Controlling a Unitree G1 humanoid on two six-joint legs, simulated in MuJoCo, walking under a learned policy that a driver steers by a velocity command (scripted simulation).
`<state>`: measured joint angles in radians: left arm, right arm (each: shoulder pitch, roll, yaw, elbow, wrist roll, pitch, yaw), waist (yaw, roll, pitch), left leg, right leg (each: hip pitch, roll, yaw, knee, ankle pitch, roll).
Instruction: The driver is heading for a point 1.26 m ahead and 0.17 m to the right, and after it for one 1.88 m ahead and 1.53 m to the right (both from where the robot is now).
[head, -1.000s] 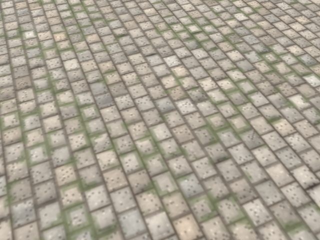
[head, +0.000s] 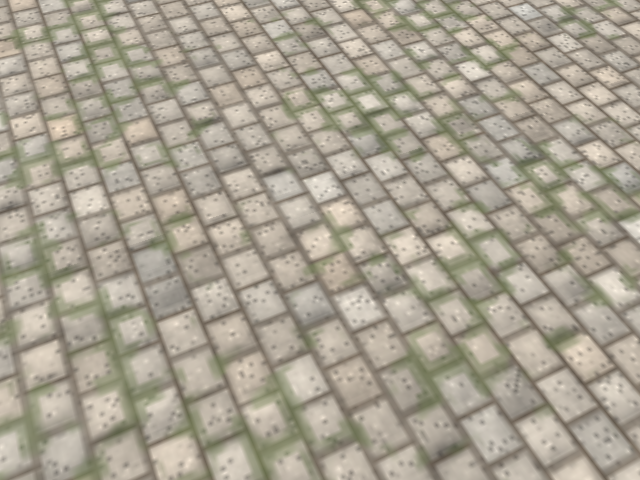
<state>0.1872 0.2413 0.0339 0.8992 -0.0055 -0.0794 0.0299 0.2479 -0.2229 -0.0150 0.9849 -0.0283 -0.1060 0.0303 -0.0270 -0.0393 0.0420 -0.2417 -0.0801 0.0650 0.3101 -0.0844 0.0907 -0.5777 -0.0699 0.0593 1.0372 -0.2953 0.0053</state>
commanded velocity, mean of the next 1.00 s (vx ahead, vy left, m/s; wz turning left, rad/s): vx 0.04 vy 0.00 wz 0.00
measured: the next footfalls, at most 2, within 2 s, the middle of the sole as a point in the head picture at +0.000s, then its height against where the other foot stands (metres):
right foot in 0.18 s outside the picture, level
left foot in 1.94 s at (290, 438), level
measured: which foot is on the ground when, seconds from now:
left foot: down 0.00-1.00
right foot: up 0.00-0.16, down 0.18-1.00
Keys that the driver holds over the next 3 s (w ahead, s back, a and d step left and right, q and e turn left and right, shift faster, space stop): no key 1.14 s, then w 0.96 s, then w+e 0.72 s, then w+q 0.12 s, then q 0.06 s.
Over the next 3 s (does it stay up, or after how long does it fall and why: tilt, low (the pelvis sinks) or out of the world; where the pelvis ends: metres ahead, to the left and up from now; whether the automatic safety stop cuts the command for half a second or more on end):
stays up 0.99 -0.12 -0.01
